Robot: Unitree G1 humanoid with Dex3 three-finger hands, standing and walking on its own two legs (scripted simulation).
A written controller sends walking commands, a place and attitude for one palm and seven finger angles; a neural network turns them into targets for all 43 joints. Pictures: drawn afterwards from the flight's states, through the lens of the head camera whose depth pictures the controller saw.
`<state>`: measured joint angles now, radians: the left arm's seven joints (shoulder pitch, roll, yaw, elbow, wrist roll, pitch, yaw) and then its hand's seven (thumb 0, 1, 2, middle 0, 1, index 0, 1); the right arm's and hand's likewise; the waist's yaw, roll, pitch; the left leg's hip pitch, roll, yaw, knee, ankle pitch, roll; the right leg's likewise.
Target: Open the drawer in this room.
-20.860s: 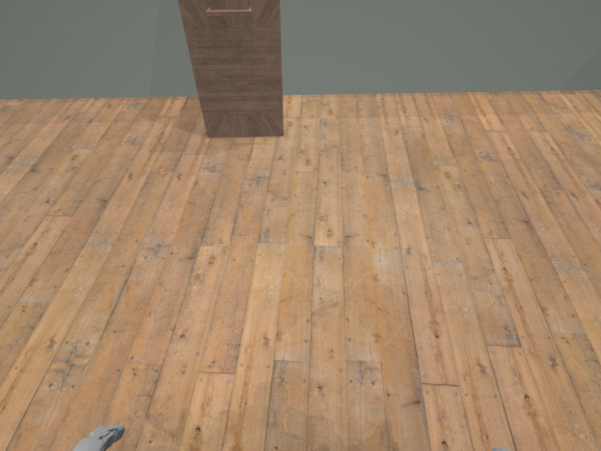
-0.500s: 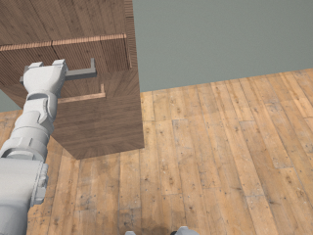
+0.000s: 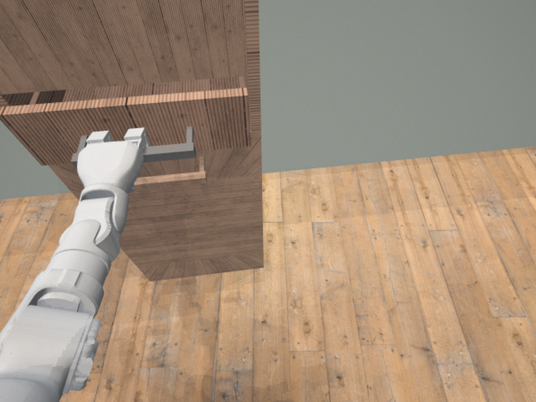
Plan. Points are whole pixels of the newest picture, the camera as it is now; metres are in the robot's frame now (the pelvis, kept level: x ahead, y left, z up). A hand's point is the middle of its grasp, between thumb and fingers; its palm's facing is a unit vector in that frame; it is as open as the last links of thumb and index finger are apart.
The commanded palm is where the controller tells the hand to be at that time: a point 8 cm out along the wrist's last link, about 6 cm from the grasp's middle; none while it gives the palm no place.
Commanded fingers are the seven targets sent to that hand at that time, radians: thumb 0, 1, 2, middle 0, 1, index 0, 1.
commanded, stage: pull the drawer open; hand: left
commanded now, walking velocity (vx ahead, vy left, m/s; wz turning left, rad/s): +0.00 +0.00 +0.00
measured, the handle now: (136, 146) +0.51 +0.23 +0.06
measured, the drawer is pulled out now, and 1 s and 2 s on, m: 0.04 0.09 0.27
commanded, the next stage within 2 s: none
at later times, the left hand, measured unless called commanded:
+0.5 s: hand (125, 183) +0.45 +0.24 +0.03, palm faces -0.05 +0.01 -1.00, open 5.6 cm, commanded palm +0.40 +0.23 +0.08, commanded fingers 0.00 0.90 0.90 -0.40 -1.35 -0.40 -1.35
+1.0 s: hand (122, 208) +0.40 +0.24 +0.03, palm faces -0.02 +0.02 -1.00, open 5.6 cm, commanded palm +0.38 +0.22 +0.08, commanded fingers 0.00 0.90 0.90 -0.40 -1.35 -0.40 -1.35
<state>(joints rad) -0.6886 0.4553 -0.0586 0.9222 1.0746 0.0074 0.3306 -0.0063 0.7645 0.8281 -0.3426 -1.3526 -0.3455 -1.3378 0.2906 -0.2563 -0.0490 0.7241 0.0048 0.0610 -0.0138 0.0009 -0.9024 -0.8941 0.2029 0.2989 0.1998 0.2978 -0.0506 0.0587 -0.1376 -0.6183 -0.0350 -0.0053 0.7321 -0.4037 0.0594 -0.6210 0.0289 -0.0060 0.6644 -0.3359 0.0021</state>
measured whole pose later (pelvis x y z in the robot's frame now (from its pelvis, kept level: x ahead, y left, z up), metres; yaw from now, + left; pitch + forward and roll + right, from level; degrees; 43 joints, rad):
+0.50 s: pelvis -0.01 -0.01 +0.00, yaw -1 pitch +17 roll -2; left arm -0.74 0.52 -0.01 1.03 1.07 -0.02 0.31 0.00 0.75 0.83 -0.36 -1.34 -0.36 -1.35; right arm 0.37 -0.27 -0.05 0.73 0.00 0.07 -0.03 0.00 -0.90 -0.89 0.20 0.30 0.20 0.30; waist -0.08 0.06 -0.13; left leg -0.66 -0.02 0.00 0.74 -0.39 0.04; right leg -0.67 0.05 0.00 0.68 -0.32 -0.02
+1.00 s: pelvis -0.01 -0.01 +0.00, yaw +2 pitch +13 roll -1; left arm -0.58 0.37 -0.15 0.80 1.07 0.10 0.33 0.00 0.75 0.85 -0.37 -1.35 -0.35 -1.34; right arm 0.17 -0.25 -0.04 0.69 0.01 0.05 -0.03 0.00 -0.90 -0.89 0.20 0.30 0.20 0.30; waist 0.01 0.06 -0.12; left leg -0.54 -0.05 -0.02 0.69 -0.38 0.05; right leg -0.55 0.01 -0.02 0.65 -0.33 0.00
